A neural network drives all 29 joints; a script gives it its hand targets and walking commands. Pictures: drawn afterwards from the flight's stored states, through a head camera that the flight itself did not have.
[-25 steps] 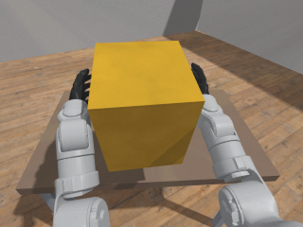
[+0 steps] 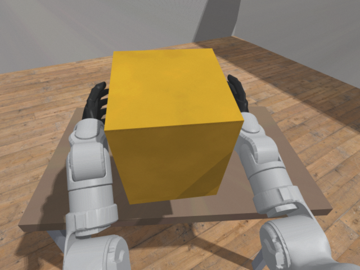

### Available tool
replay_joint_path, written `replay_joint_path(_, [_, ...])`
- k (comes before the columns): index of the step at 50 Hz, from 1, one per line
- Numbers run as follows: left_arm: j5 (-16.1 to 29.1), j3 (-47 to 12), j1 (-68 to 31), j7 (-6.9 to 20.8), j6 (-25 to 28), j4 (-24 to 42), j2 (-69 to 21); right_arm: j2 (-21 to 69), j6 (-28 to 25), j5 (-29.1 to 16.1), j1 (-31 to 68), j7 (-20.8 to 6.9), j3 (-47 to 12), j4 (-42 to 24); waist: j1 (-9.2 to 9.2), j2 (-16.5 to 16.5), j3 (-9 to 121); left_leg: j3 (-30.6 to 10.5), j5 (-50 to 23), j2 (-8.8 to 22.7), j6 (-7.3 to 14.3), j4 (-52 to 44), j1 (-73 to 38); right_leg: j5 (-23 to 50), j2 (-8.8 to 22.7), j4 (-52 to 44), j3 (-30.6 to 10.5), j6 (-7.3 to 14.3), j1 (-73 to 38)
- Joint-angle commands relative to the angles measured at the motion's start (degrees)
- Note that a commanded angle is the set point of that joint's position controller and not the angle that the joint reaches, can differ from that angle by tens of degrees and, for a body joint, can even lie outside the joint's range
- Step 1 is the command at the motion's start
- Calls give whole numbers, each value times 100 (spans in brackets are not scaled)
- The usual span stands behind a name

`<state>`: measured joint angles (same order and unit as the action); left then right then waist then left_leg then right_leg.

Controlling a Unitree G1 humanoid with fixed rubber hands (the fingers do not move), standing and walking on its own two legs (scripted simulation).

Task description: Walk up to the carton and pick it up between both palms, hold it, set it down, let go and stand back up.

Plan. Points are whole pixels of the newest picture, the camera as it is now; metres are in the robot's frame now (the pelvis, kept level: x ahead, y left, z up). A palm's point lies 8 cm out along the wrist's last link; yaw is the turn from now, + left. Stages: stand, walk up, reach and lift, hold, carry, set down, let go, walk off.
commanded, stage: hold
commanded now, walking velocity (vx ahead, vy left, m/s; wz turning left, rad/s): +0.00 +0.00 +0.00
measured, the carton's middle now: (169, 129) +0.36 +0.01 +0.18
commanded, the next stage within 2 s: none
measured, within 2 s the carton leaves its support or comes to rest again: neither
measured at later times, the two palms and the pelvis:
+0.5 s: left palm (94, 121) +0.35 +0.16 +0.21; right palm (237, 112) +0.36 -0.13 +0.21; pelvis +0.00 +0.00 +0.00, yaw +0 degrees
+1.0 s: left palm (94, 121) +0.35 +0.16 +0.21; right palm (237, 112) +0.36 -0.13 +0.21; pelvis +0.00 +0.00 +0.00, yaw +0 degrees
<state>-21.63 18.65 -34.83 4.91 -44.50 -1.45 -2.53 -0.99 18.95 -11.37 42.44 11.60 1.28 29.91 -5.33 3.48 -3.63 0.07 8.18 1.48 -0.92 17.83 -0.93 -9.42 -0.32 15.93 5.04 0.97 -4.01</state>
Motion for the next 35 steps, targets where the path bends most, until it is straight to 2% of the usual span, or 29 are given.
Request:
replay_joint_path(1, [863,-2600,-3398,676,322,412,-2542,2906,-251,-391,3528,-494,-1895,-1389,-39,-434,1800,324,-958,-382,-3,-140,-453,913,-273,-154,136,-395,-190])
replay_joint_path(35, [830,-2546,-3420,692,318,323,-2517,2902,-237,-361,3538,-493,-1852,-1309,-36,-416,1724,332,-847,-384,19,-166,-403,818,-266,-168,144,-394,-174])
